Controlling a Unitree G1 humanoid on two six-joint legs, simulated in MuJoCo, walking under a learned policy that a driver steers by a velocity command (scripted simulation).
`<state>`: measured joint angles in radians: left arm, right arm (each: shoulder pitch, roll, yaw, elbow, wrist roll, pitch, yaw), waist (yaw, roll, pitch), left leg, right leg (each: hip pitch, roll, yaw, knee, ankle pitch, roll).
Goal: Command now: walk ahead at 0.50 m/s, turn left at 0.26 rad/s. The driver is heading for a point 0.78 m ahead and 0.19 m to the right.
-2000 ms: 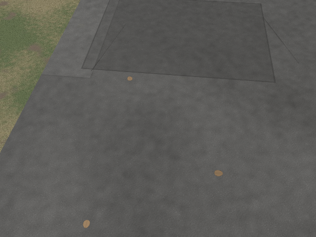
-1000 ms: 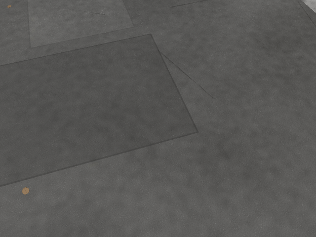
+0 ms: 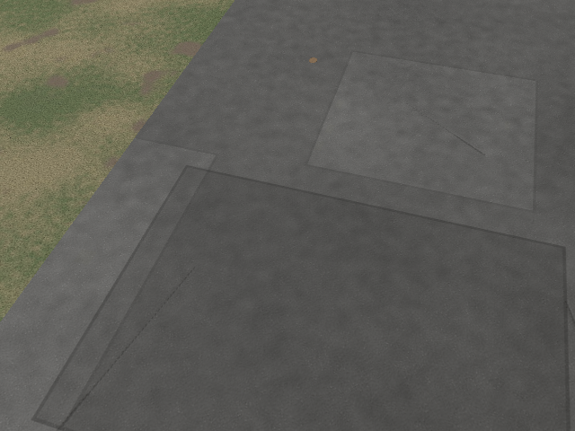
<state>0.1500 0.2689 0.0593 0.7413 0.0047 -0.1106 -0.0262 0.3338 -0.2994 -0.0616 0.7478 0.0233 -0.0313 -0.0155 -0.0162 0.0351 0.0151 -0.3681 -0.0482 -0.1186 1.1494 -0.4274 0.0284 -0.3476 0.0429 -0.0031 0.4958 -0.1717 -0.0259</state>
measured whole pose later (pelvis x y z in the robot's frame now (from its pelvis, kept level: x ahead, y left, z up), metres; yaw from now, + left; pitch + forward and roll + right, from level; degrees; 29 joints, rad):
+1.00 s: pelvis +0.50 -0.10 +0.00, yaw -29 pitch +1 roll +0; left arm 0.25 0.29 0.06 0.68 -0.01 -0.04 -0.03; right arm 0.18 -0.31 -0.05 0.75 0.00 -0.11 0.00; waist 0.01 0.02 0.06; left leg -0.50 0.08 -0.04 1.13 -0.35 -0.02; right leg -0.32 0.09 0.02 0.46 -0.17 -0.10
